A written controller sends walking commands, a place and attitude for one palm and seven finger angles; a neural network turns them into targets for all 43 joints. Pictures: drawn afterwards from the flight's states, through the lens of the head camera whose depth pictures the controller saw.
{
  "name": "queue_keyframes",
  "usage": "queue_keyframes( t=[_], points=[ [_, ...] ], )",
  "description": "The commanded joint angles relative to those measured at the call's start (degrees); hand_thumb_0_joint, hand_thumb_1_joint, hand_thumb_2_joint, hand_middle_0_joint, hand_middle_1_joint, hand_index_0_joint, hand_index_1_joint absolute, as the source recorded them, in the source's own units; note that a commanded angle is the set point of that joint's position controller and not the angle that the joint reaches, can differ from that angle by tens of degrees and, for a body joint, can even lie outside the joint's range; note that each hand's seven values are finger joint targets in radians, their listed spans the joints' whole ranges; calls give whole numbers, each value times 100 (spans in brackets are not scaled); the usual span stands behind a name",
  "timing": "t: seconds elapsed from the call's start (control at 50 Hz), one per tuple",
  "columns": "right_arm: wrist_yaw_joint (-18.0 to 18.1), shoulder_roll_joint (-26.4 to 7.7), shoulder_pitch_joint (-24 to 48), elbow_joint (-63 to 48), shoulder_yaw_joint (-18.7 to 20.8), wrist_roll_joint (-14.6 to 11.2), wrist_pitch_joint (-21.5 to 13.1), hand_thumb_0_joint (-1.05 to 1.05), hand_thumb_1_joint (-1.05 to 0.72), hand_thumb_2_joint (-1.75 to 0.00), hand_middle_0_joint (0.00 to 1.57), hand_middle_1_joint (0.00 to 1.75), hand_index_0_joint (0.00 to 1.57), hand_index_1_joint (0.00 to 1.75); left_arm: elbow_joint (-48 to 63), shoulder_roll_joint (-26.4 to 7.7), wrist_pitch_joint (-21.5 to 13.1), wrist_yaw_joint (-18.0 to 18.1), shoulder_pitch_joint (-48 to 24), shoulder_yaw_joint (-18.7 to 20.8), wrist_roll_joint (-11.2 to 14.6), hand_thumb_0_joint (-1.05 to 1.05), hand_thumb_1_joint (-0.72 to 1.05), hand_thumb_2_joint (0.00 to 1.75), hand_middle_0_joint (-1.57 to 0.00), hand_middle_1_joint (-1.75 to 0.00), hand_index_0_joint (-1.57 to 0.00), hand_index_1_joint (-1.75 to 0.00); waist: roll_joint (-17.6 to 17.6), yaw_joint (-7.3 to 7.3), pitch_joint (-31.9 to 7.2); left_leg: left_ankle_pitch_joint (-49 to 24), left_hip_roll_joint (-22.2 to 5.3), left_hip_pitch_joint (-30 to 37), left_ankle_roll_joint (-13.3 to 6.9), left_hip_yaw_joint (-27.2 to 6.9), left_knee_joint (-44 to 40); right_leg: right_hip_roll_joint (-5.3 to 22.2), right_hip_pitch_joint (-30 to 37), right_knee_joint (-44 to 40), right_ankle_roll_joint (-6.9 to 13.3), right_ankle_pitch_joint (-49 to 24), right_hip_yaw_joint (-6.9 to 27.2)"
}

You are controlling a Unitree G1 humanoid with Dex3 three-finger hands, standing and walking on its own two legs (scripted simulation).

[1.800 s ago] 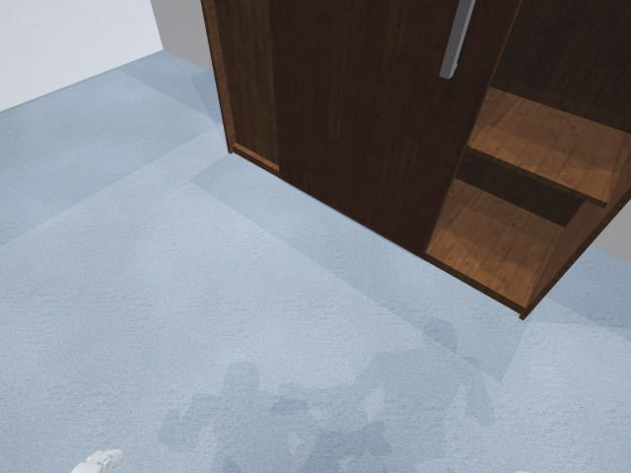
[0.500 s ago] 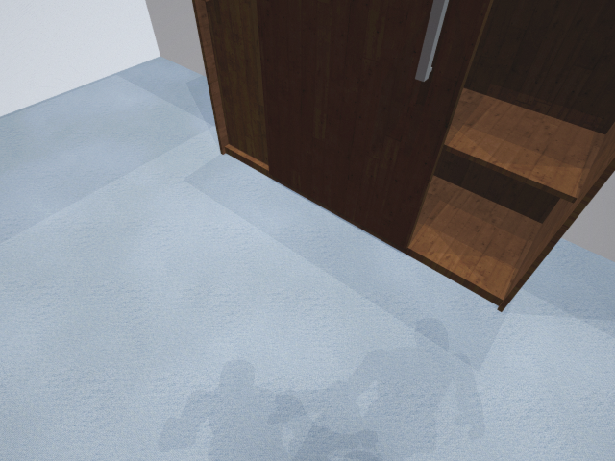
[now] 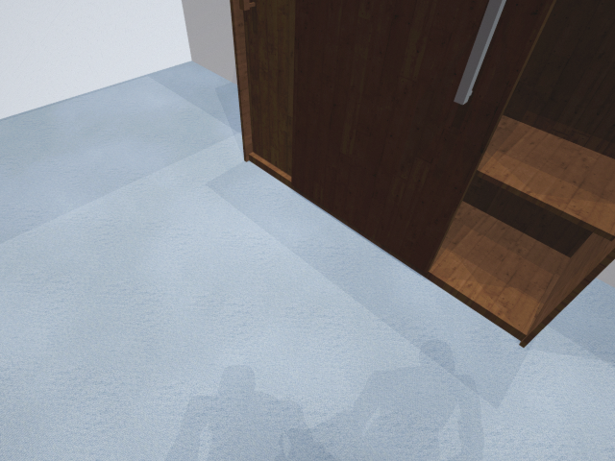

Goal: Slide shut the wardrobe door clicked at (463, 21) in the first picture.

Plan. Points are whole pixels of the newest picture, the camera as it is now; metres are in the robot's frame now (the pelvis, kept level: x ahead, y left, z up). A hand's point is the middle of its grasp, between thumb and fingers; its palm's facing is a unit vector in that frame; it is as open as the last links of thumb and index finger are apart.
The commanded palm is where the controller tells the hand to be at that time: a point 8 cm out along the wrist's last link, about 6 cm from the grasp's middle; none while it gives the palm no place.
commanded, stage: walk to a spot facing it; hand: left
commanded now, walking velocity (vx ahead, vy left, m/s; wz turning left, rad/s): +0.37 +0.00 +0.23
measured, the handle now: (482, 50) +1.02 -0.38 +0.14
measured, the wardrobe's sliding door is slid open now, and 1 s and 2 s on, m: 0.41 0.41 0.41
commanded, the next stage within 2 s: turn to face it in 0.62 s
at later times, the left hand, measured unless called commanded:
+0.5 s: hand (218, 394) +0.26 +0.16 -0.17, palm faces +0.13 -0.97 -0.20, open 7.3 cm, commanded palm none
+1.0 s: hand (193, 388) +0.27 +0.20 -0.18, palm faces +0.29 -0.94 -0.17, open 7.4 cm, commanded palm none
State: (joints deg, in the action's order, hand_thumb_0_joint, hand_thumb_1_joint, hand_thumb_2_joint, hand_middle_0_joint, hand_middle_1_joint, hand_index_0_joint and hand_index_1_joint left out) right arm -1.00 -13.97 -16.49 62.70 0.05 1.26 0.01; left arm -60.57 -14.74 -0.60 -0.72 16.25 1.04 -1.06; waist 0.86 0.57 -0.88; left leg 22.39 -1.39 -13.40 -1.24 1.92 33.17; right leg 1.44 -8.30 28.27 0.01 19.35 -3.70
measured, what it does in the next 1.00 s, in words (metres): walks ahead: right foot, then left foot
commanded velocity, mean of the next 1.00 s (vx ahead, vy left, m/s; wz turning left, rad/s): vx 0.21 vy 0.00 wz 0.07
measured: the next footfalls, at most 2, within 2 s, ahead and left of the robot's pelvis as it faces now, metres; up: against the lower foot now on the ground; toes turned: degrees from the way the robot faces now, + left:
right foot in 0.40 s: +0.30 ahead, -0.13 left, +0.00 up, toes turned -3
left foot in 0.82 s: +0.41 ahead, +0.15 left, +0.00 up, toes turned +24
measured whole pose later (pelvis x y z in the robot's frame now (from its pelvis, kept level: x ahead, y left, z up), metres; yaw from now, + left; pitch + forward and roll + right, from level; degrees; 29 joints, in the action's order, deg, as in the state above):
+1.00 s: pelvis +0.34 +0.03 +0.00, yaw +11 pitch -2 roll -1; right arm 0.2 -7.9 -4.7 54.8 0.0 1.4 -2.3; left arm -61.3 -11.4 1.2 0.1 19.3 2.9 -0.8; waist 2.1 -3.2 4.1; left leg 12.5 -5.2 -16.1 -2.4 12.2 30.6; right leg 4.8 -24.0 59.9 -1.9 26.8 -5.6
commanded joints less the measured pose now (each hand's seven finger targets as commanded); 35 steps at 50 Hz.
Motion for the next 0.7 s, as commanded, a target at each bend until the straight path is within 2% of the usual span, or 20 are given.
queue_keyframes(
  t=[0.0, 0.02, 0.04, 0.06, 0.08, 0.14, 0.22, 0.28, 0.32, 0.34, 0.36, 0.38, 0.4, 0.42, 0.44, 0.48, 0.52, 0.54, 0.6, 0.68],
  points=[
    [106, -967, -1345, 18, 326, 44, -262, 0, -90, -90, 20, 30, 20, 30, 473, -419, -68, 33, -229, 168, 29, 0, 90, 90, -20, -30, -20, -30, -1634, 528, 672, 552, -1254, 1259, -638, -2128, -1849, 46, -2324, 1626, 141, 871, -265],
    [170, -1012, -1852, 144, 361, 39, -290, 0, -90, -90, 20, 30, 20, 30, 729, -332, -137, 65, -740, 128, -37, 0, 90, 90, -20, -30, -20, -30, -1746, 655, 991, 171, -1831, 1468, -1077, -3311, -2414, -155, -3276, 2823, 103, 1393, -112],
    [222, -860, -1778, 137, 315, 1, -299, 0, -90, -90, 20, 30, 20, 30, 768, -355, -186, 68, -830, 170, -43, 0, 90, 90, -20, -30, -20, -30, -1101, 530, 1104, -357, -1979, 1496, -1311, -3269, -2314, 198, -3624, 3404, 164, 1070, 307],
    [238, -670, -1581, 63, 282, -18, -351, 0, -90, -90, 20, 30, 20, 30, 709, -307, -222, 29, -841, 182, -37, 0, 90, 90, -20, -30, -20, -30, -636, 432, 1061, -892, -1847, 1493, -1321, -2906, -2232, 386, -3671, 3564, 143, 700, 427],
    [253, -507, -1454, 22, 256, -33, -417, 0, -90, -90, 20, 30, 20, 30, 648, -295, -253, -10, -763, 184, -40, 0, 90, 90, -20, -30, -20, -30, -479, 325, 905, -1542, -1705, 1535, -1260, -2538, -2158, 467, -3566, 3538, 96, 455, 407],
    [296, -347, -1300, 77, 265, -46, -513, 0, -90, -90, 20, 30, 20, 30, 563, -19, -190, -35, -483, 179, -22, 0, 90, 90, -20, -30, -20, -30, -728, 107, 616, -2369, -1342, 1464, -1139, -1551, -2081, 549, -3180, 3113, -44, 37, 210],
    [293, -240, -1347, 188, 299, -29, -511, 0, -90, -90, 20, 30, 20, 30, 731, 204, -178, -75, -880, 182, -2, 0, 90, 90, -20, -30, -20, -30, -778, 139, 908, -2055, -1108, 854, -968, -1023, -2247, 482, -2566, 1758, -69, -399, -126],
    [280, -276, -1298, 256, 355, 4, -479, 0, -90, -90, 20, 30, 20, 30, 751, 214, -209, -77, -909, 241, 6, 0, 90, 90, -20, -30, -20, -30, -826, 99, 870, -2040, -1124, 601, -893, -949, -2134, 279, -1767, 1132, 18, -649, -297],
    [289, -323, -1142, 250, 375, -9, -454, 0, -90, -90, 20, 30, 20, 30, 602, 107, -238, -61, -422, 317, -7, 0, 90, 90, -20, -30, -20, -30, -723, -183, 737, -2609, -1049, 310, -776, -818, -1475, 106, -801, 797, 111, -784, -373],
    [274, -319, -1106, 234, 377, -22, -442, 0, -90, -90, 20, 30, 20, 30, 388, -33, -286, -39, 307, 378, -33, 0, 90, 90, -20, -30, -20, -30, -428, -501, 410, -2911, -806, 151, -623, -610, -543, -25, 109, 482, 150, -849, -452],
    [225, -192, -1147, 158, 370, -55, -447, 0, -90, -90, 20, 30, 20, 30, 123, -422, -366, 20, 1199, 477, -82, 0, 90, 90, -20, -30, -20, -30, 119, -834, -74, -2375, -459, -640, -390, -332, 1024, 586, 1389, 183, 383, -405, 269],
    [171, 250, -1427, -61, 293, -123, -466, 0, -90, -90, 20, 30, 20, 30, -9, -1144, -395, 133, 1849, 639, -99, 0, 90, 90, -20, -30, -20, -30, 1636, -924, -840, 483, 316, -1950, -163, 26, 3094, 2480, 2376, -833, 933, 343, 2938],
    [153, 165, -926, -223, 343, -94, -435, 0, -90, -90, 20, 30, 20, 30, -7, -1170, -352, 144, 1800, 618, 2, 0, 90, 90, -20, -30, -20, -30, 1136, -909, -660, 996, 105, -2242, -258, -343, 4124, 2814, 1786, -1554, 1179, 1256, 3688],
    [90, 216, -541, -309, 410, -63, -404, 0, -90, -90, 20, 30, 20, 30, 149, -973, -334, 144, 1127, 544, -21, 0, 90, 90, -20, -30, -20, -30, 876, -709, -42, 493, -170, -2432, -262, -335, 4552, 2647, 737, -1808, 1095, 2166, 3352],
    [62, 224, -378, -366, 401, -5, -354, 0, -90, -90, 20, 30, 20, 30, 276, -630, -341, 166, 587, 459, -41, 0, 90, 90, -20, -30, -20, -30, 866, -465, 405, 92, -423, -2470, -228, -350, 4588, 2533, -74, -1860, 1002, 2182, 2884],
    [18, 381, -511, -269, 405, 29, -199, 0, -90, -90, 20, 30, 20, 30, 367, -138, -376, 204, 63, 319, -81, 0, 90, 90, -20, -30, -20, -30, 456, -54, 471, -367, -612, -1973, -106, -341, 4232, 2141, -888, -1825, 734, 1120, 1431],
    [-20, 377, -516, -331, 407, 35, -75, 0, -90, -90, 20, 30, 20, 30, 377, -75, -409, 211, 30, 284, -91, 0, 90, 90, -20, -30, -20, -30, 509, 116, 499, -569, -656, -1857, 41, -177, 3744, 1952, -1151, -1860, 634, 312, 604],
    [-41, 352, -407, -419, 409, 31, -43, 0, -90, -90, 20, 30, 20, 30, 386, -106, -415, 212, -13, 301, -94, 0, 90, 90, -20, -30, -20, -30, 621, 139, 495, -613, -689, -1877, 95, -111, 3401, 1918, -1096, -1881, 641, 77, 344],
    [-149, 354, 202, -777, 397, 13, -53, 0, -90, -90, 20, 30, 20, 30, 397, -293, -435, 201, 81, 354, -93, 0, 90, 90, -20, -30, -20, -30, 351, 53, 526, -824, -717, -1782, 162, 119, 2121, 1894, -851, -1757, 632, -589, -244],
    [-231, 202, 783, -1144, 358, 12, -112, 0, -90, -90, 20, 30, 20, 30, 388, -547, -385, 176, 229, 398, -89, 0, 90, 90, -20, -30, -20, -30, 459, -121, 504, -909, -536, -1528, 96, 419, 1025, 1971, -209, -1309, 529, -1384, -577]
  ],
)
